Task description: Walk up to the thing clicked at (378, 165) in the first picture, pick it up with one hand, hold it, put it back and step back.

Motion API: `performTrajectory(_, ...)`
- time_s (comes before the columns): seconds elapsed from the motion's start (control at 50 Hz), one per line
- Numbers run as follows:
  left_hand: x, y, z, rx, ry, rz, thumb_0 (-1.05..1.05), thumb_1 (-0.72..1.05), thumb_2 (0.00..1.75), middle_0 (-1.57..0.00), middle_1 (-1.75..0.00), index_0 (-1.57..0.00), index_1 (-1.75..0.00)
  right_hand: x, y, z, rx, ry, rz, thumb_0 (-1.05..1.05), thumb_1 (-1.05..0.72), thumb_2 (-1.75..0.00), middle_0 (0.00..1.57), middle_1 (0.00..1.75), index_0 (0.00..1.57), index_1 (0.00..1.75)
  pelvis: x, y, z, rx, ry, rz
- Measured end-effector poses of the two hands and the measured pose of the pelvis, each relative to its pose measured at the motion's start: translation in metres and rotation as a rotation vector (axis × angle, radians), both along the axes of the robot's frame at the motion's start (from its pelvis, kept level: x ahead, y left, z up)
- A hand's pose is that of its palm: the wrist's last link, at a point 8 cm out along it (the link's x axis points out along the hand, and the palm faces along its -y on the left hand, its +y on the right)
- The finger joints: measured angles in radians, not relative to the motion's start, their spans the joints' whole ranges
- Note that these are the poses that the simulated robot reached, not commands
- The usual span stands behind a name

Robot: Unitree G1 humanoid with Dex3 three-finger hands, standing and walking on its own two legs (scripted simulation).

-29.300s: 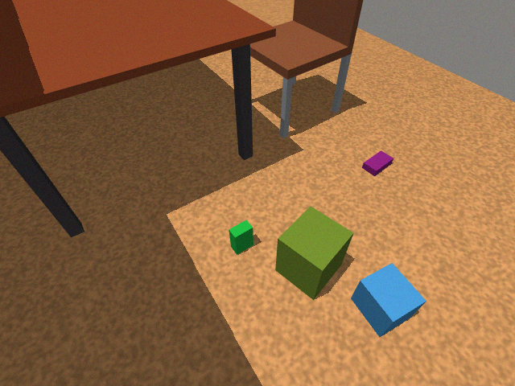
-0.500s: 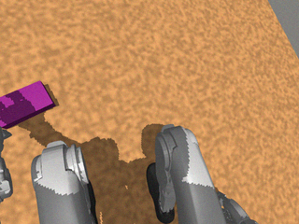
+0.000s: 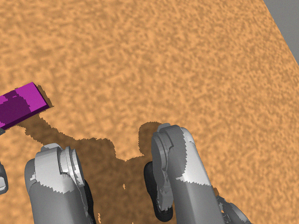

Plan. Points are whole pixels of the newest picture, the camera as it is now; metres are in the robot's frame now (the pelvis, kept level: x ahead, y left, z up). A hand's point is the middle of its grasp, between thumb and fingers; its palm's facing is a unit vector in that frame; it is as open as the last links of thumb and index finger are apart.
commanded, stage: rise first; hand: left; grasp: from above
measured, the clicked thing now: (16, 106) +0.45 +0.33 -0.29
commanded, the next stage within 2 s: approach in 0.66 s
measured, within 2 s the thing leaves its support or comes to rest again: neither
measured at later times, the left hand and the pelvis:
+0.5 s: hand out of the picture +0.41 +0.36 -0.18, palm faces -0.36 -0.24 -0.90, open 13.9 cm; pelvis +0.00 +0.00 +0.00, yaw +0 degrees
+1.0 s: hand out of the picture +0.43 +0.34 -0.17, palm faces -0.35 -0.20 -0.91, open 14.2 cm; pelvis +0.00 +0.00 +0.00, yaw +1 degrees
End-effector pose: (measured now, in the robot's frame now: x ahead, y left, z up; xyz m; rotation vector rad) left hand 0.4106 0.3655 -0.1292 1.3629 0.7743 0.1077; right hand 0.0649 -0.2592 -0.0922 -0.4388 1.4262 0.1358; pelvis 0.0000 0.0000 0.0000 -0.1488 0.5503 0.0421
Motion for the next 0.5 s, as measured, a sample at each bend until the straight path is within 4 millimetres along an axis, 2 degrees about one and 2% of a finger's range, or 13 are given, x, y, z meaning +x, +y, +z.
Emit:
performTrajectory(0.24, -0.0051, 0.0016, 0.0035, -0.002, 0.009, -0.013, 0.00, -0.49, 0.93, -0.17, -0.96, -0.17, -0.98, 0.0053, -0.0002, -0.0003, 0.014, -0.006, 0.010, 0.00, -0.91, -0.90, 0.20, 0.30, 0.19, 0.30, -0.0004, -0.0007, 0.0021, 0.003, 0.001, 0.002)
performTrajectory(0.5, -0.0007, 0.0003, 0.0053, -0.001, -0.003, -0.021, 0.00, -0.50, 0.94, -0.16, -0.98, -0.16, -0.99, 0.0079, -0.0023, 0.0036, 0.000, -0.024, 0.022, 0.00, -0.91, -0.90, 0.20, 0.30, 0.19, 0.30, -0.0016, -0.0002, 0.0019, 0.000, -0.003, 0.003)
